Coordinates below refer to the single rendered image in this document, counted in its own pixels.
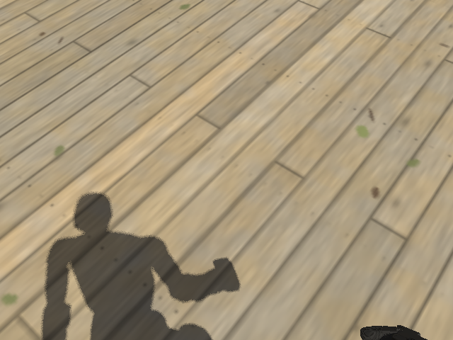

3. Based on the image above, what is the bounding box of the robot right hand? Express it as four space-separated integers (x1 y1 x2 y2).
360 325 427 340

